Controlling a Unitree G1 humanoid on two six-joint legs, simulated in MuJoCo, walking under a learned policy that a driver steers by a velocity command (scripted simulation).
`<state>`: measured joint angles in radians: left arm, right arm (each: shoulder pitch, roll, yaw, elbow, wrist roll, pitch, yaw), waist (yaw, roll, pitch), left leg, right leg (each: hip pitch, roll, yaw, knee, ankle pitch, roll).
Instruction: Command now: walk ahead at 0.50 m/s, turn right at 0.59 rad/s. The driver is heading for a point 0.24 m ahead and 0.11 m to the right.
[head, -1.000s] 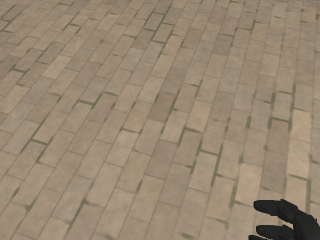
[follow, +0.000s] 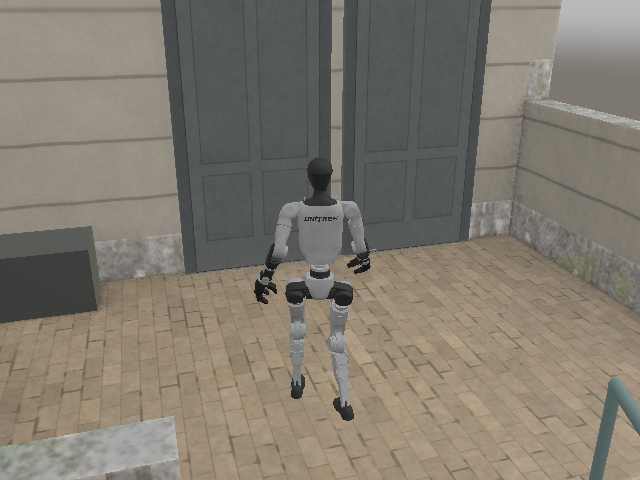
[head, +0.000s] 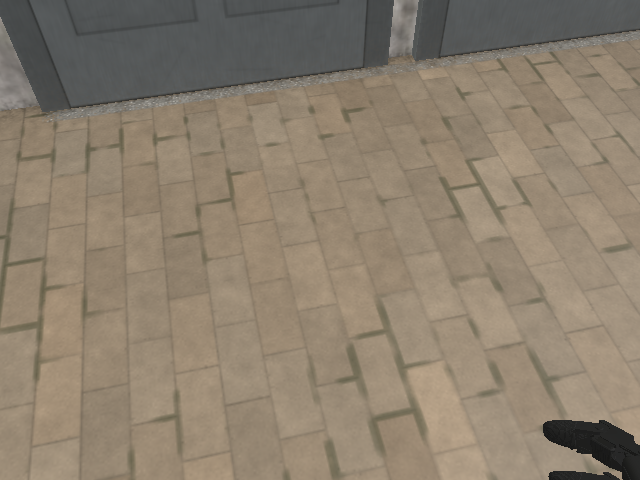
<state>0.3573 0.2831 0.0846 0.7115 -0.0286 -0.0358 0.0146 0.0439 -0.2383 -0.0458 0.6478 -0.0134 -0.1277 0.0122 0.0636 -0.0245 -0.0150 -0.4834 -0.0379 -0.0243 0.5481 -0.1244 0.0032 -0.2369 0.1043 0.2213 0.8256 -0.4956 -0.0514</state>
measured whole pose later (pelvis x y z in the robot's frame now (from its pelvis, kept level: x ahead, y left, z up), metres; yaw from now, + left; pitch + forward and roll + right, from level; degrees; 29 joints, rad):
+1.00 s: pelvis +0.21 +0.00 +0.01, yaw -7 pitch -1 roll +0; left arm 0.20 0.21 0.06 0.88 0.01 0.01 0.03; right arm 0.23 -0.20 -0.02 0.92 -0.01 -0.02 -0.03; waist 0.00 0.00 0.03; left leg -0.21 0.02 0.00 0.56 -0.34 -0.01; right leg -0.30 0.00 0.04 0.54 -0.23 0.02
